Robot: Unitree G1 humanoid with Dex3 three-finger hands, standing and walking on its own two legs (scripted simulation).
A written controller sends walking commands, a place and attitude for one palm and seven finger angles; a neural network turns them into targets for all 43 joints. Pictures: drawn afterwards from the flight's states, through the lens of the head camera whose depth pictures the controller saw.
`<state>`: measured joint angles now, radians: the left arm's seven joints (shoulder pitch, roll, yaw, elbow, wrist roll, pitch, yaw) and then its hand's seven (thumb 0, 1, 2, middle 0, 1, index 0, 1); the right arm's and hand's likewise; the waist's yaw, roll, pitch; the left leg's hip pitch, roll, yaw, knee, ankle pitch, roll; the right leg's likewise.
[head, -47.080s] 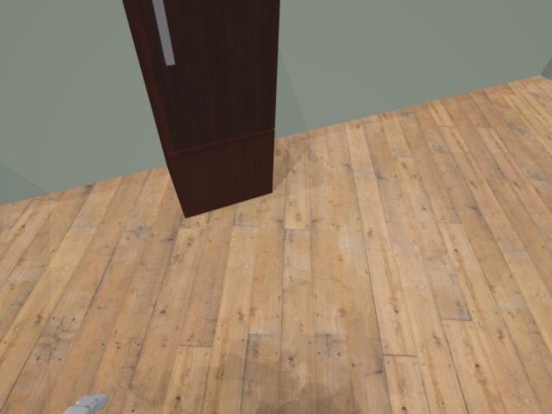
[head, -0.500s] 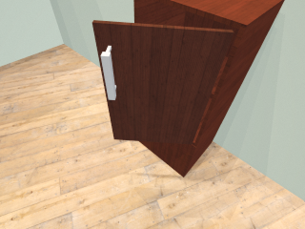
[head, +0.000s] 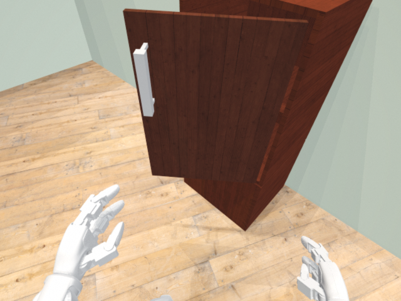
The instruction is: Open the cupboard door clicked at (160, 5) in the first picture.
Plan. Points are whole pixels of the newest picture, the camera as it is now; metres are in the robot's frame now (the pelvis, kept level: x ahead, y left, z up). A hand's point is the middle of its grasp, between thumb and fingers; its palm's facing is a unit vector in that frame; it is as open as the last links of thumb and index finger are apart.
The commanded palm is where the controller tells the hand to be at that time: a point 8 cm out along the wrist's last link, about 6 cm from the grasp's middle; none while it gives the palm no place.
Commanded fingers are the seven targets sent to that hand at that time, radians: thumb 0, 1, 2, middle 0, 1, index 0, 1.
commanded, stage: raise the hand with hooked fingers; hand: left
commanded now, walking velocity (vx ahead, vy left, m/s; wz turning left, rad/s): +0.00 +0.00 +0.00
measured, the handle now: (146, 81) +0.60 +0.17 +0.15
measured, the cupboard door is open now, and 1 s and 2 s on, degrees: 39 39 39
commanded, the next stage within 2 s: move the hooked fingers beside the handle in 1.76 s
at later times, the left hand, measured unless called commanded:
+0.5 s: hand (80, 207) +0.27 +0.23 +0.08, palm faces +0.01 -1.00 -0.04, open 11.1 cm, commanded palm +0.23 +0.28 +0.08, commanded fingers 0.00 -0.10 0.47 -0.27 -0.94 -0.27 -0.94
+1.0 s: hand (36, 179) +0.29 +0.30 +0.13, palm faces +0.01 -1.00 -0.05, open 13.7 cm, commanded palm +0.26 +0.34 +0.14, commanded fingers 0.00 -0.50 0.30 -0.30 -1.20 -0.30 -1.20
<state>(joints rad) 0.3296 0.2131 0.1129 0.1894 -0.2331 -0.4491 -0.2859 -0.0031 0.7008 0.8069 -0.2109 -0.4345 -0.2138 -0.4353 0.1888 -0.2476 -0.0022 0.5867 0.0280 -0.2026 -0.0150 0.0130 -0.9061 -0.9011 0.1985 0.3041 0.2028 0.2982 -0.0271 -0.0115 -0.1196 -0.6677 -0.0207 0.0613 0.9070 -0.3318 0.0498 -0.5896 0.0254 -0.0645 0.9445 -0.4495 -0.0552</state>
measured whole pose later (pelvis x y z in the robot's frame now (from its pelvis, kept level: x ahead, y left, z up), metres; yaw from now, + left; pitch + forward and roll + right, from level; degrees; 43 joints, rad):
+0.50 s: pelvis +0.04 +0.00 +0.01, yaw -1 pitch +9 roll -2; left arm 0.34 0.33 0.32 0.05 -0.38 -0.24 -0.38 0.00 0.12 0.56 -0.26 -0.81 -0.26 -0.81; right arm 0.30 -0.22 0.04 0.57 0.04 -0.20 -0.07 0.02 -0.90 -0.90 0.20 0.30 0.20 0.30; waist -0.01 0.03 -0.11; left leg -0.64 0.01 0.04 0.87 -0.38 0.05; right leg -0.53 0.06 -0.07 0.83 -0.45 -0.05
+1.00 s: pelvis +0.03 +0.04 +0.03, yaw +2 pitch +3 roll -3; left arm 0.04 0.43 0.35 0.18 -0.35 -0.07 -0.44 -0.01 -0.44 0.32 -0.29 -1.16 -0.30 -1.16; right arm 0.25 -0.26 0.08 0.55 0.06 -0.20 -0.09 0.01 -0.90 -0.90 0.20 0.30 0.20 0.30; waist 0.03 0.04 -0.06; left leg -0.49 -0.04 0.03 0.73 -0.30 0.09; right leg -0.36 0.02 -0.08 0.67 -0.36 -0.01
